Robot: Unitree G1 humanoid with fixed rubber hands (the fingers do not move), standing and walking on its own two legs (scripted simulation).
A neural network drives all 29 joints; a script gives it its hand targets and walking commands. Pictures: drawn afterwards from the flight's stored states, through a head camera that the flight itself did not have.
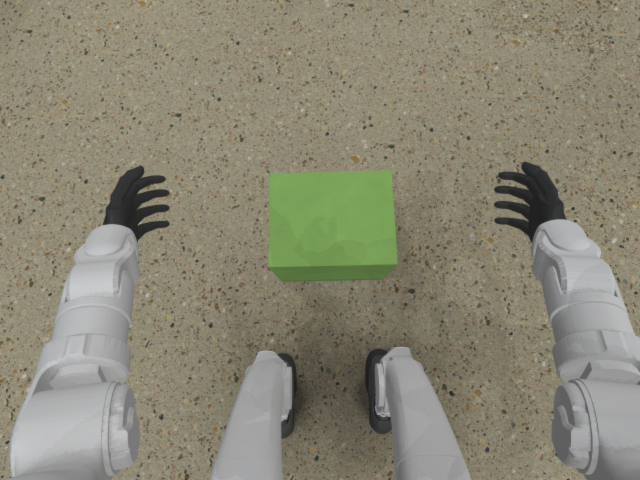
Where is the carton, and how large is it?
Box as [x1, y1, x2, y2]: [269, 170, 397, 281]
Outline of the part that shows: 391,170 270,173 269,267 282,281 380,279 397,264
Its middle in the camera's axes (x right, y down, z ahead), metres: +0.03 -0.02 +0.97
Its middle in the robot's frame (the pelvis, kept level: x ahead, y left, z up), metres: +0.52 +0.00 -0.56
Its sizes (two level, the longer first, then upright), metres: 0.277 0.216 0.262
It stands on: the floor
